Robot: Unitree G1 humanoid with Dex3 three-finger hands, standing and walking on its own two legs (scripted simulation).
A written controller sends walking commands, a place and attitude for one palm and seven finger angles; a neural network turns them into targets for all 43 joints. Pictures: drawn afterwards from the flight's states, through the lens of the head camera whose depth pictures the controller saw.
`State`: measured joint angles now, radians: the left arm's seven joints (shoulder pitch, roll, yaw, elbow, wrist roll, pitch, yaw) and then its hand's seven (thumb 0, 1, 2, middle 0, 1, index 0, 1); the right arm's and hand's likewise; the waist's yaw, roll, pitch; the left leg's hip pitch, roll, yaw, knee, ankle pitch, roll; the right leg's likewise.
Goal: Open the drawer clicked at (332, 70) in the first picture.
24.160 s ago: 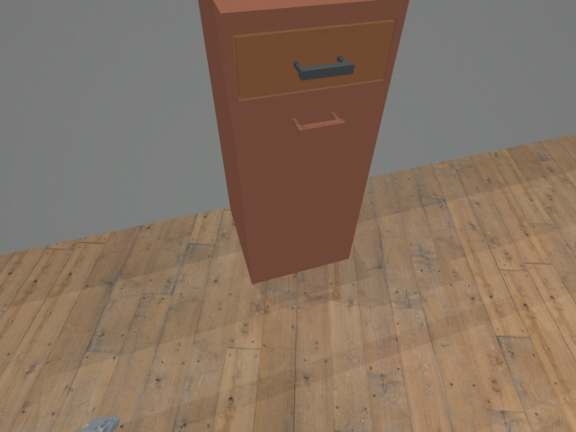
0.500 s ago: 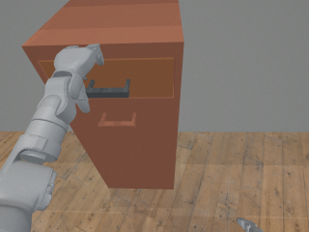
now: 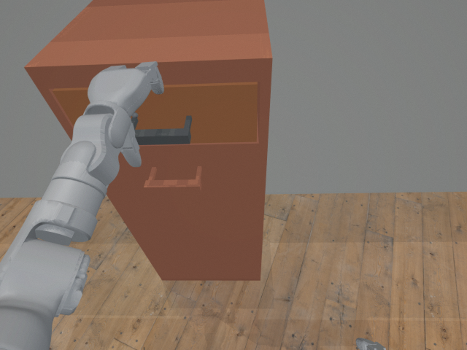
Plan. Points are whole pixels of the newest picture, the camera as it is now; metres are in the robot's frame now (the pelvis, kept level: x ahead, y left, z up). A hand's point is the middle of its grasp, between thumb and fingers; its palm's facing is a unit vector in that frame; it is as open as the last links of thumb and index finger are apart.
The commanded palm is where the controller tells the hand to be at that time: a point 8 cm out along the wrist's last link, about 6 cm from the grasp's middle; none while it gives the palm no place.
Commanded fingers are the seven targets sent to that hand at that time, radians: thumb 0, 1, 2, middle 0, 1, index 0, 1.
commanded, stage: re-aim the fingers above the handle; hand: left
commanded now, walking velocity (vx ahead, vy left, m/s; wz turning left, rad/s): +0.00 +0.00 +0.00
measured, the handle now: (158, 129) +0.49 +0.17 +0.12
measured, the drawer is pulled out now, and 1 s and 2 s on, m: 0.00 0.00 0.00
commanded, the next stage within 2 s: lower the fingers behind the handle in 1.70 s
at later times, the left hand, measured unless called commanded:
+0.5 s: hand (145, 114) +0.46 +0.17 +0.19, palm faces +0.06 -0.06 -1.00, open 13.6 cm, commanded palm +0.43 +0.20 +0.24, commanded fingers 0.00 -0.50 0.30 -0.30 -1.20 -0.30 -1.20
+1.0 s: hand (131, 132) +0.44 +0.19 +0.16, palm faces -0.02 -0.03 -1.00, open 13.8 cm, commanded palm +0.43 +0.20 +0.24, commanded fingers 0.00 -0.50 0.30 -0.30 -1.20 -0.30 -1.20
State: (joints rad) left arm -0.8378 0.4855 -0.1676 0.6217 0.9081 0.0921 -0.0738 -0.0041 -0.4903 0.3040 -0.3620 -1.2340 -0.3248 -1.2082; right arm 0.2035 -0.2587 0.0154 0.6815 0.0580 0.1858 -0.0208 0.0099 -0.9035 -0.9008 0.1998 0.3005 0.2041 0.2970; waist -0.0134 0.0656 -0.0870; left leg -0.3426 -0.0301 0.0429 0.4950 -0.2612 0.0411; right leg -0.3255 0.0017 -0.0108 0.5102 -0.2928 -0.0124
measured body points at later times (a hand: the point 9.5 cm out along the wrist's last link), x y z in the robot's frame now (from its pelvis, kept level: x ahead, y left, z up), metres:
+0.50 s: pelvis +0.00 -0.01 +0.00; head +0.01 -0.03 +0.45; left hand +0.45 +0.17 +0.24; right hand +0.11 -0.26 -0.13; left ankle -0.01 +0.09 -0.74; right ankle -0.03 -0.11 -0.74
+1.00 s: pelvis +0.00 -0.01 +0.00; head +0.02 -0.03 +0.45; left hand +0.43 +0.19 +0.22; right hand +0.10 -0.28 -0.13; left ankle -0.01 +0.09 -0.74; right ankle -0.03 -0.11 -0.74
